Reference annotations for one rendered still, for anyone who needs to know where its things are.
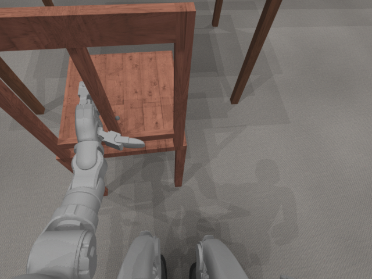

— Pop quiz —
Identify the chair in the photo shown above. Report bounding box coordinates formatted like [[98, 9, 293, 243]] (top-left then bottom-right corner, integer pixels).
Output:
[[0, 2, 196, 196]]

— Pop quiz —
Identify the left robot shin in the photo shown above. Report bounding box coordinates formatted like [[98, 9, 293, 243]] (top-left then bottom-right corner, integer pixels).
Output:
[[139, 231, 161, 279]]

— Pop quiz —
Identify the left robot forearm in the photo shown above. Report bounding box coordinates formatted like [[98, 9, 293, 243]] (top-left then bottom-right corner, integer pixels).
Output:
[[26, 140, 108, 274]]

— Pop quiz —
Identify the left robot thigh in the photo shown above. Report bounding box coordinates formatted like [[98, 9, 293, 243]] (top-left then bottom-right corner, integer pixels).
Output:
[[117, 235, 161, 279]]

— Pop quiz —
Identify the robot left upper arm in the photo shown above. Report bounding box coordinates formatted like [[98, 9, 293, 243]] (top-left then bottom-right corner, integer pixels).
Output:
[[11, 230, 97, 279]]

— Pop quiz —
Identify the robot left hand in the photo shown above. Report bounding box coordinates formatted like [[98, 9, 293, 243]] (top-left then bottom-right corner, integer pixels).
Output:
[[75, 81, 145, 151]]

